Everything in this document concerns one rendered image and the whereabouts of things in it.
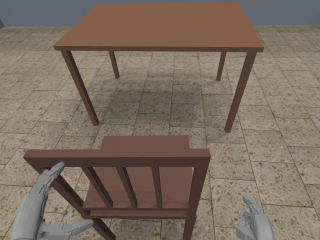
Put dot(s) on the right robot hand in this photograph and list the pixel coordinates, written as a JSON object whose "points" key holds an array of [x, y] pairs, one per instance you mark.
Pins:
{"points": [[260, 225]]}

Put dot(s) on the left robot hand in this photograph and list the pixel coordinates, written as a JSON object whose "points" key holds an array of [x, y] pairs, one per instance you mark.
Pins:
{"points": [[27, 223]]}

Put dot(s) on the table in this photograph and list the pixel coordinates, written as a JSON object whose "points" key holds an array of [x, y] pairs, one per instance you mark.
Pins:
{"points": [[163, 27]]}

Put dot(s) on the chair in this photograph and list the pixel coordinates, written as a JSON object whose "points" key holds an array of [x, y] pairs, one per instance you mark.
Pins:
{"points": [[135, 177]]}

